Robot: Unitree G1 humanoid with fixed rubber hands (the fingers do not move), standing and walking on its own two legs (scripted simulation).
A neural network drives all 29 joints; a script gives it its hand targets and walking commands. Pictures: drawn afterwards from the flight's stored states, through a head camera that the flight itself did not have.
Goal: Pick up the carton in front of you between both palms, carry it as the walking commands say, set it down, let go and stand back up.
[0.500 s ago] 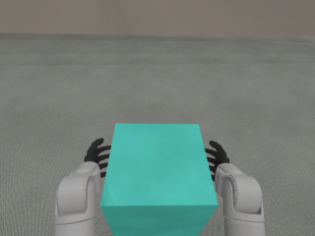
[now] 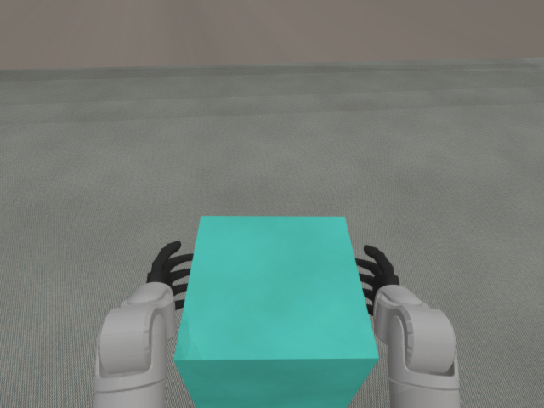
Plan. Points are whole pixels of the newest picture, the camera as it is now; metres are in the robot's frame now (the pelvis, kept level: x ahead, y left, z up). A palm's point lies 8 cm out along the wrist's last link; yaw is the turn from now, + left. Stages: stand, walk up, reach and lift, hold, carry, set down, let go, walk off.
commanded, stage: carry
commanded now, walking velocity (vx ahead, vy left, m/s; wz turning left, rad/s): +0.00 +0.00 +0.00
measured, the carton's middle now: (272, 321) +0.27 +0.00 +0.02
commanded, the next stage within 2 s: none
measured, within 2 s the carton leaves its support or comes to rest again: neither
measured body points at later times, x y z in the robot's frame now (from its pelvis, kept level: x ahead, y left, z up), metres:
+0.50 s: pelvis -0.04 +0.00 +0.00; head -0.08 +0.00 +0.45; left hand +0.23 +0.15 +0.07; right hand +0.23 -0.16 +0.07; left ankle +0.05 +0.11 -0.73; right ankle -0.12 -0.10 -0.73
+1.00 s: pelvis -0.06 -0.01 +0.00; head -0.07 +0.00 +0.45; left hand +0.26 +0.14 +0.03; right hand +0.25 -0.16 +0.03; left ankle +0.05 +0.11 -0.73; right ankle -0.12 -0.10 -0.73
